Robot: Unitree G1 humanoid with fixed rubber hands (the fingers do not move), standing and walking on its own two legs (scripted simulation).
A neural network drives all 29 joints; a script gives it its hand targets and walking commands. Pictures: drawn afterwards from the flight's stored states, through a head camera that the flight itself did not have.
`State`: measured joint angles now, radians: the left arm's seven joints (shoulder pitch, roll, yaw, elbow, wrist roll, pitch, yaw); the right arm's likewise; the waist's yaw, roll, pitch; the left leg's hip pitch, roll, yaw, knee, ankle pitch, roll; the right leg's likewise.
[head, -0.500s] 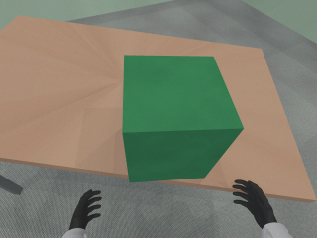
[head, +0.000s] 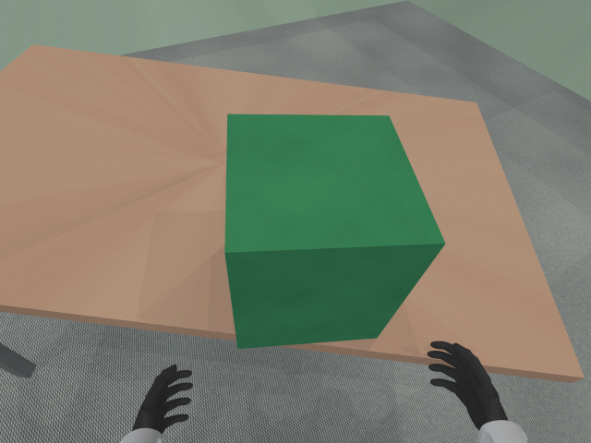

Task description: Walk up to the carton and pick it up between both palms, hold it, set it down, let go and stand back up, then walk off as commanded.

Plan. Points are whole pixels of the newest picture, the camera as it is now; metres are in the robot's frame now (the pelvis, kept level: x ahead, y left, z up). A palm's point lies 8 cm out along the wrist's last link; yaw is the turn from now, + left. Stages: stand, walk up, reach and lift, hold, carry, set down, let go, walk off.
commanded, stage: let go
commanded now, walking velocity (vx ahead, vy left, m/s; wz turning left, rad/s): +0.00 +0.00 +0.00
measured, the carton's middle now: (309, 237) +0.39 +0.04 +0.04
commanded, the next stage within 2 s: stand in 0.02 s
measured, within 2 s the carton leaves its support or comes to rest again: neither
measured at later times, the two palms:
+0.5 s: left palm out of the picture +0.06 +0.28 -0.12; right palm (480, 405) +0.21 -0.21 -0.03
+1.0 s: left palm out of the picture +0.04 +0.28 -0.13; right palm (480, 406) +0.20 -0.21 -0.03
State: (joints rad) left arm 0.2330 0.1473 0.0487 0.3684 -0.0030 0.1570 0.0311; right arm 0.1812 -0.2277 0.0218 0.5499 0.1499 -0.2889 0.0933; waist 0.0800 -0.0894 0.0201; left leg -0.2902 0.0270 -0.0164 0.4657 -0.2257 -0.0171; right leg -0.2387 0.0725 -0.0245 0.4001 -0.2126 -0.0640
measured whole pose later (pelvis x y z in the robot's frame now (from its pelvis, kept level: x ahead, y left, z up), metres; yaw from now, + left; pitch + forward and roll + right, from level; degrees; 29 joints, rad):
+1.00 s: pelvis +0.00 +0.00 +0.00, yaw +0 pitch +2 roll -1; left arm 0.30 0.32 0.05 0.88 0.04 -0.04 -0.03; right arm 0.18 -0.22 0.03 0.55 0.04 -0.15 0.04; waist 0.08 -0.05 -0.11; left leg -0.28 0.03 -0.02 0.47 -0.23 -0.01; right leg -0.23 0.07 -0.02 0.40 -0.21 -0.06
